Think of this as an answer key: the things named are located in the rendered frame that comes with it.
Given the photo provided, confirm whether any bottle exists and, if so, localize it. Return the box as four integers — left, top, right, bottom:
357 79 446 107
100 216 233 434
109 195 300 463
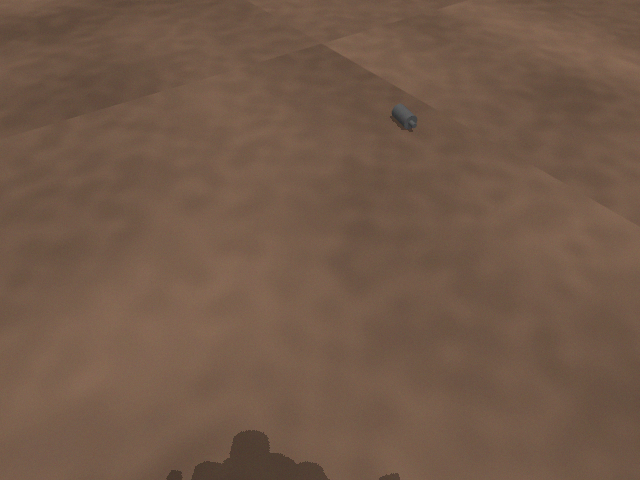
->
392 104 417 129

